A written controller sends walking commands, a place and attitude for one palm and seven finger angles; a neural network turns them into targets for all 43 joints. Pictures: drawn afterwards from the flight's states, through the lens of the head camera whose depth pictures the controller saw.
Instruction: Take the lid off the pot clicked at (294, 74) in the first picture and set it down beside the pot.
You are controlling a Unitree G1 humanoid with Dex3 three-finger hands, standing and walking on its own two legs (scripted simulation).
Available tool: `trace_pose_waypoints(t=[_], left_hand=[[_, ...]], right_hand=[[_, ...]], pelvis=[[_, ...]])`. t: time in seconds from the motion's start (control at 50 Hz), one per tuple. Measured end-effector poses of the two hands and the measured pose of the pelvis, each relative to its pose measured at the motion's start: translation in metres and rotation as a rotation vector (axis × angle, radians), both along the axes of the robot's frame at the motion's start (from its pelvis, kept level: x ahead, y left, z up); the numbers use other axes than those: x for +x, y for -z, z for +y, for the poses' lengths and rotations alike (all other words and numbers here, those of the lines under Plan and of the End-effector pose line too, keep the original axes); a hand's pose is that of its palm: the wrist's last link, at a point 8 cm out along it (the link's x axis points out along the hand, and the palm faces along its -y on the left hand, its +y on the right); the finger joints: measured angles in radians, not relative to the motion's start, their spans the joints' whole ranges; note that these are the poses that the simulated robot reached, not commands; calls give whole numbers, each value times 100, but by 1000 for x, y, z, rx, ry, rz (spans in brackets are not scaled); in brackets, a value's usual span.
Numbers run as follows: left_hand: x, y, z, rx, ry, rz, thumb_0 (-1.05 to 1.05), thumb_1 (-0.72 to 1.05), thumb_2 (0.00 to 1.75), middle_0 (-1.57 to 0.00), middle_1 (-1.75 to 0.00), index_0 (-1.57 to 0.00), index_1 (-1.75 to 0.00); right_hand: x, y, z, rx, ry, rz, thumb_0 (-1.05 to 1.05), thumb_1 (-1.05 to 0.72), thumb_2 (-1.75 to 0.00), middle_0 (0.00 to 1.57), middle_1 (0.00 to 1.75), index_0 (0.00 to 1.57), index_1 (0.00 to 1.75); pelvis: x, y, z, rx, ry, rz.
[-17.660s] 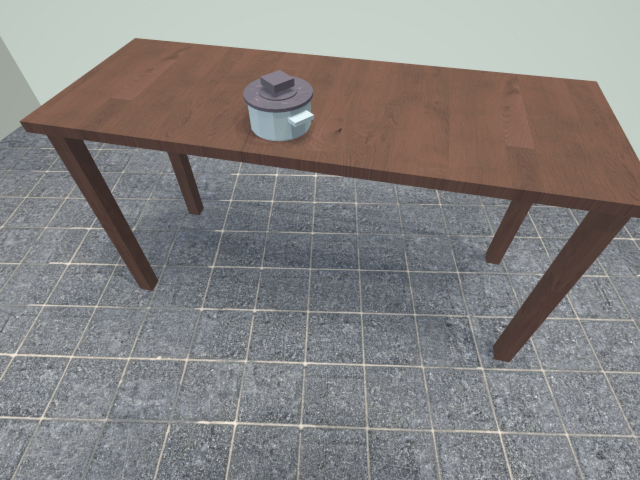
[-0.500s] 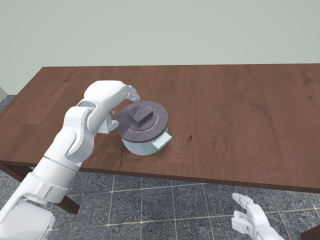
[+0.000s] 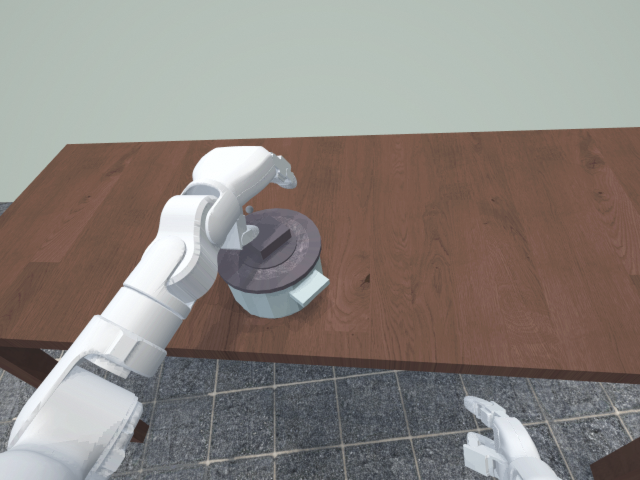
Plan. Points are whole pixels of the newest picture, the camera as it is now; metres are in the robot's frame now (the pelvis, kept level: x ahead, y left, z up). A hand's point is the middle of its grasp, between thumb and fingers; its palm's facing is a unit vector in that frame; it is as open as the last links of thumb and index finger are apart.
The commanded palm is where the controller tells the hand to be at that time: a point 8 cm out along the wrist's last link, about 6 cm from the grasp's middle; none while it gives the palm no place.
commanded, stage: move the open hand above the knob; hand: left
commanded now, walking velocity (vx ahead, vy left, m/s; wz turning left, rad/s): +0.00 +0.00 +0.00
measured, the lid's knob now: (264, 235) +0.42 +0.10 +0.08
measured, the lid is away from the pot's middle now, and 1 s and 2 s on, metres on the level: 0.00 0.00 0.00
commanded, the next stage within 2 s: lower the open fingers around the knob in 0.58 s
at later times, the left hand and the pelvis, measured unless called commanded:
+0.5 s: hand (242, 222) +0.38 +0.11 +0.15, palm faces -0.15 -0.04 -0.99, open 10.1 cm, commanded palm +0.36 +0.12 +0.22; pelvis -0.01 +0.00 +0.00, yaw +0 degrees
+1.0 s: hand (244, 232) +0.38 +0.11 +0.13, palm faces -0.22 -0.05 -0.98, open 10.1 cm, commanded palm +0.36 +0.12 +0.20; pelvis -0.01 +0.01 +0.00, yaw +0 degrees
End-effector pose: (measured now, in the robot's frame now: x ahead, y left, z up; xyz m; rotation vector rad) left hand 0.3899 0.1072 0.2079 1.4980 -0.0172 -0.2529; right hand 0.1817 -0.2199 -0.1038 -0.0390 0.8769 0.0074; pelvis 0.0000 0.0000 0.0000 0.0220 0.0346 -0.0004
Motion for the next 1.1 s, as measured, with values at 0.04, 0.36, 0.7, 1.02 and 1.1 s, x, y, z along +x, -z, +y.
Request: trace_pose_waypoints(t=[0.04, 0.36, 0.7, 1.02, 1.1], left_hand=[[1, 1, 2, 3, -13, 5, 0, -31, 149, -86, -8, -85, -9], [-17, 0, 3, 8, 7, -3, 0, -31, 149, -86, -8, -85, -9], [-19, 3, 17, 18, -42, 13, 0, -32, 149, -86, -8, -85, -9], [-16, 22, 8, 2, -6, 63, 0, -31, 149, -86, -8, -85, -9], [-17, 27, 6, -2, -1, 66, 0, -31, 149, -86, -8, -85, -9]], right_hand=[[-2, 0, -1, 3, 3, 4, 1, -90, -90, 20, 30, 20, 30], [1, -2, 3, 8, -8, -9, 1, -91, -90, 20, 30, 20, 30], [0, -6, 9, 0, -17, -23, 1, -90, -90, 20, 30, 20, 30], [-12, -1, 6, -7, 6, 10, 1, -90, -90, 20, 30, 20, 30], [-13, 0, 7, -1, 7, 16, 1, -90, -90, 20, 30, 20, 30]], pelvis=[[0, 0, 0, 0, 1, 0], [-6, 0, 1, -3, -5, -14], [-11, 0, 2, -6, -8, -21], [-9, 0, 7, -8, -4, -15], [-9, 0, 7, -8, -2, -13]])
